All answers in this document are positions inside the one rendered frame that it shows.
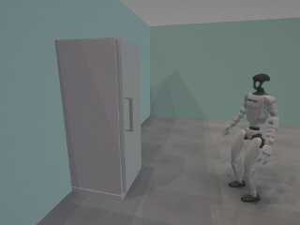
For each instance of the handle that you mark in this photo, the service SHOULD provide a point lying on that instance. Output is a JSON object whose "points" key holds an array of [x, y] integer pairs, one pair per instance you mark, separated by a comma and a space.
{"points": [[130, 105]]}

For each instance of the robot right hand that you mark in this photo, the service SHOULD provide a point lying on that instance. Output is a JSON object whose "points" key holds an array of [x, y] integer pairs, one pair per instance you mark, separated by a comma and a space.
{"points": [[228, 128]]}

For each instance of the robot right forearm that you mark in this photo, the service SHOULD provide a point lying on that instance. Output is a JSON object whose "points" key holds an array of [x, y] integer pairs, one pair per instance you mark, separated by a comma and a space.
{"points": [[236, 119]]}

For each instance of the robot right upper arm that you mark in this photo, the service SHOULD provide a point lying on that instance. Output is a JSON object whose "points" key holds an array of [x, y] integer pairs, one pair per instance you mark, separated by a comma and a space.
{"points": [[244, 109]]}

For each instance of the right robot thigh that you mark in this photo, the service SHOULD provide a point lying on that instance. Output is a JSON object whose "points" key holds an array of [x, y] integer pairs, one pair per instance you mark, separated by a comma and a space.
{"points": [[237, 145]]}

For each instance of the fridge door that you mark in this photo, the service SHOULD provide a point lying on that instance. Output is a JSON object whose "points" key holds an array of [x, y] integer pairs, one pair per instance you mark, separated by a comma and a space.
{"points": [[129, 86]]}

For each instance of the robot left hand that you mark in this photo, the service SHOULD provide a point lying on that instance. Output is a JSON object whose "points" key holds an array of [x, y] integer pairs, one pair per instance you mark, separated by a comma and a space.
{"points": [[266, 149]]}

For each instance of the left robot thigh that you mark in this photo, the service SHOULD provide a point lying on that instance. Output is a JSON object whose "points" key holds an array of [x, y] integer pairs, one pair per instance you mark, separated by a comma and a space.
{"points": [[252, 153]]}

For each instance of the robot left upper arm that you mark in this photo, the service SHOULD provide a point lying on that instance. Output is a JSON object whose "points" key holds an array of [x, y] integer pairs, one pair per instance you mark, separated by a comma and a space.
{"points": [[271, 103]]}

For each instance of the robot left forearm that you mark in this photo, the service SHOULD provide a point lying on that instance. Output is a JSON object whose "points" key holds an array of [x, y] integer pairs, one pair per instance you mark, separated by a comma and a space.
{"points": [[271, 134]]}

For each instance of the robot thigh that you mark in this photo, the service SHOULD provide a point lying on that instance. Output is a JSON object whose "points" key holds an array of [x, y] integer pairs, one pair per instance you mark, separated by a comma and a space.
{"points": [[252, 153], [237, 145]]}

